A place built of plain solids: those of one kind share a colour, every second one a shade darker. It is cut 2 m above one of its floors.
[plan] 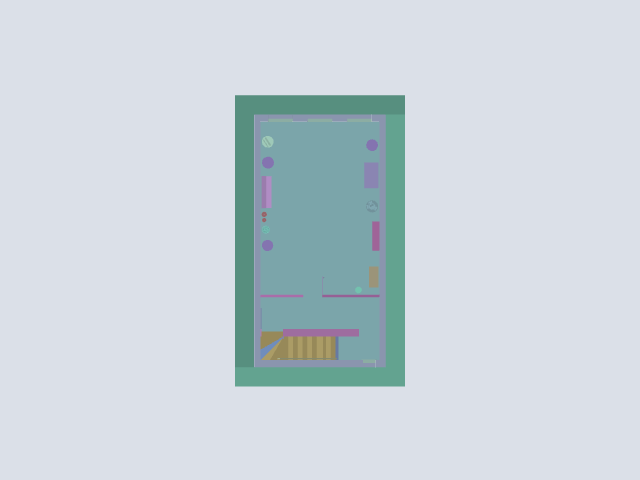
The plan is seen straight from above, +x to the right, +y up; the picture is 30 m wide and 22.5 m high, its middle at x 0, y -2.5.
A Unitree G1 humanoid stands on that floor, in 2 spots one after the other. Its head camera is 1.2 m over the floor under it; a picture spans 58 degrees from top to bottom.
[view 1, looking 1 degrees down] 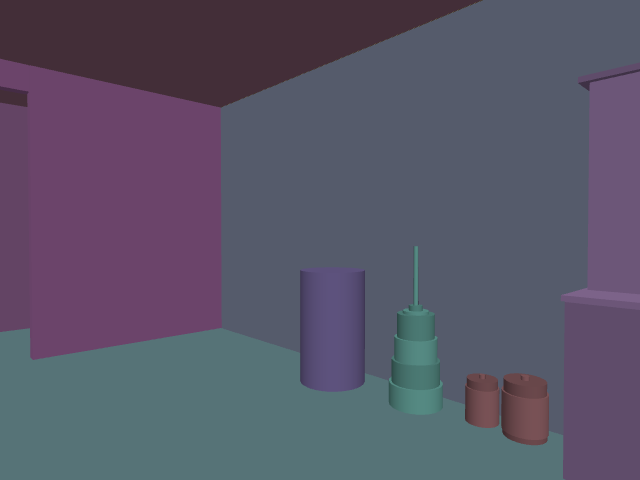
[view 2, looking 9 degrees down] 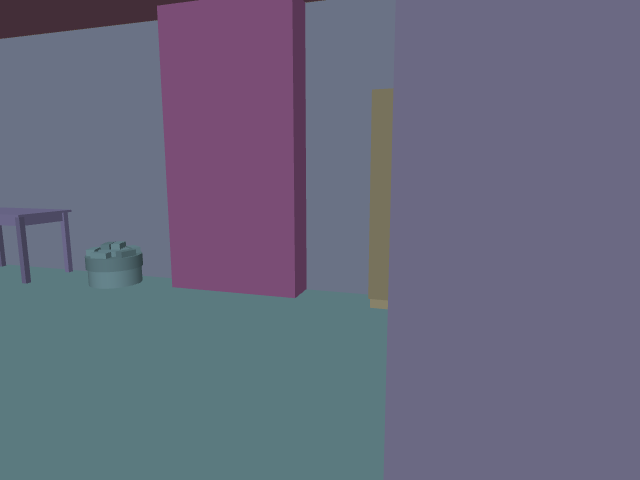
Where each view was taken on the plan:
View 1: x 0.00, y -0.27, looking -133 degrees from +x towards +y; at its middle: wall_basement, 4.09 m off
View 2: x -1.31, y -4.40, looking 17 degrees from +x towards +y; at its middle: wall_basement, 4.34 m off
